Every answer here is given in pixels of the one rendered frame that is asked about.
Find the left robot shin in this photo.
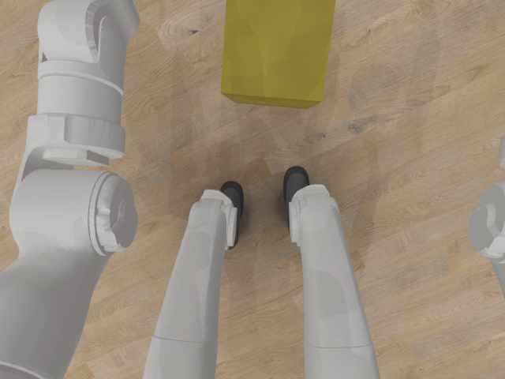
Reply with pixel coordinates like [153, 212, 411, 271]
[189, 189, 234, 217]

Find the right robot upper arm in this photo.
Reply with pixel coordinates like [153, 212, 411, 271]
[468, 180, 505, 299]

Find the robot left forearm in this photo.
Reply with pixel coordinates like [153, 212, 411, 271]
[9, 0, 140, 241]

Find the left robot upper arm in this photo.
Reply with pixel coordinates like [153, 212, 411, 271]
[0, 169, 138, 379]

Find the right robot foot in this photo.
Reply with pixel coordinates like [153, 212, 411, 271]
[283, 166, 309, 230]

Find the carton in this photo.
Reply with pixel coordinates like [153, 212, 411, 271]
[221, 0, 336, 109]

